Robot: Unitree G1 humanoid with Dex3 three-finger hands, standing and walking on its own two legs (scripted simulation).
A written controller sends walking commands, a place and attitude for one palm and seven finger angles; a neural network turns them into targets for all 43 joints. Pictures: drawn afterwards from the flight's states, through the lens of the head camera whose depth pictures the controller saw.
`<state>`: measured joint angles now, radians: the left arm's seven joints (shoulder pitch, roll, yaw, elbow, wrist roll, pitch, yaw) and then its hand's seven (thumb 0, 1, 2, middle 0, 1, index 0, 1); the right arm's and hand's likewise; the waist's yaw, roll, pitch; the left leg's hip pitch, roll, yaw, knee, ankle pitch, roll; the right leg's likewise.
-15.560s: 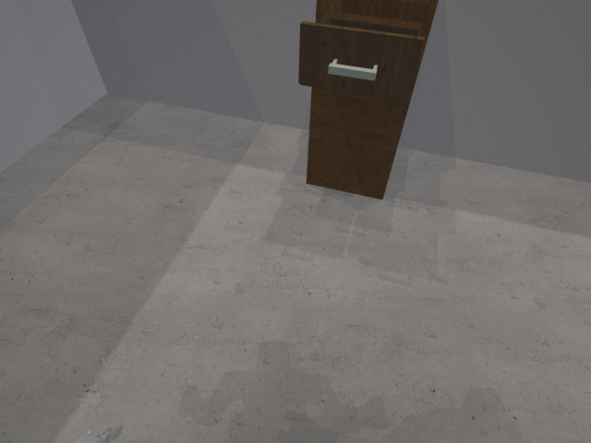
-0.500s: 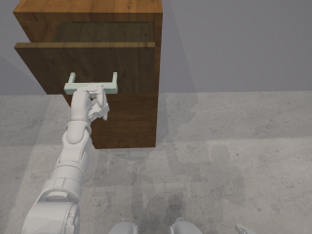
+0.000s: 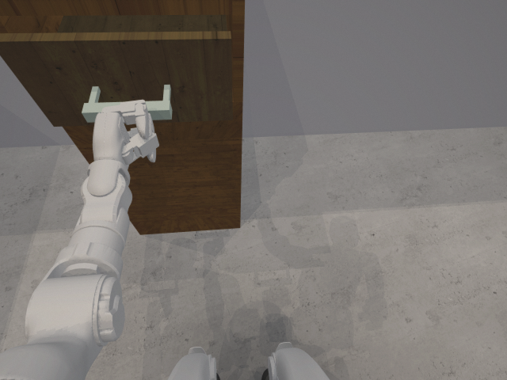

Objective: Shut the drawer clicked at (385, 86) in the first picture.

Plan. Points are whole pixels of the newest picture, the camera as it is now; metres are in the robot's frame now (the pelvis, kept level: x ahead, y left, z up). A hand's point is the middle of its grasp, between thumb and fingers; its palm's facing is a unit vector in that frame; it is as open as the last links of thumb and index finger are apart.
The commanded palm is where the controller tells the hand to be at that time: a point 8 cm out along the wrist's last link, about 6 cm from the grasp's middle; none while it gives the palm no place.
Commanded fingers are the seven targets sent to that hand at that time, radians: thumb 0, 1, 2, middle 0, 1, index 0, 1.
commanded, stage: push the drawer shut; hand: left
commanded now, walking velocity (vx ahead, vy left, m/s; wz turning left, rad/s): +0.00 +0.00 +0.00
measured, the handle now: (130, 101) +0.56 +0.17 +0.07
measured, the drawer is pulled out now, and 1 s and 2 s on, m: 0.06 0.00 0.00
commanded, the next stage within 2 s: pull the fist back off the drawer in 0.74 s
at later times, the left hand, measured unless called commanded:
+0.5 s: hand (156, 108) +0.54 +0.13 +0.08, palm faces +0.03 -1.00 -0.03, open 3.4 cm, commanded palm +0.52 +0.18 +0.08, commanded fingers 0.00 0.90 0.90 -1.40 -1.60 -1.40 -1.60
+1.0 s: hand (150, 108) +0.54 +0.14 +0.07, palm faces +0.03 -1.00 -0.05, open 3.1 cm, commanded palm +0.54 +0.18 +0.08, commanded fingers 0.00 0.90 0.90 -1.40 -1.60 -1.40 -1.60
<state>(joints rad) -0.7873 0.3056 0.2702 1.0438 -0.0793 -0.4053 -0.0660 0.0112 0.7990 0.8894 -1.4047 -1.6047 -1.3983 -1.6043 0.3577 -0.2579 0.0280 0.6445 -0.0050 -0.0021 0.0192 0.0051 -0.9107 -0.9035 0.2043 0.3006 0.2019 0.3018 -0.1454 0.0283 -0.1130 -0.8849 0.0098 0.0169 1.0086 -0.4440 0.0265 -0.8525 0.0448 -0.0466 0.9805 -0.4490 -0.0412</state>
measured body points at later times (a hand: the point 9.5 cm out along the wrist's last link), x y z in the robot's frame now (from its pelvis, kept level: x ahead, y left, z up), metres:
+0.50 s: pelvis +0.00 +0.00 -0.01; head +0.13 +0.01 +0.42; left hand +0.53 +0.18 +0.08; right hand -0.02 -0.25 -0.12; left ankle +0.02 +0.10 -0.67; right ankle +0.01 -0.10 -0.67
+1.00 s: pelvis -0.02 +0.01 -0.02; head +0.13 +0.04 +0.41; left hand +0.54 +0.19 +0.08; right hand -0.05 -0.25 -0.12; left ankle +0.02 +0.10 -0.67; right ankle +0.01 -0.10 -0.67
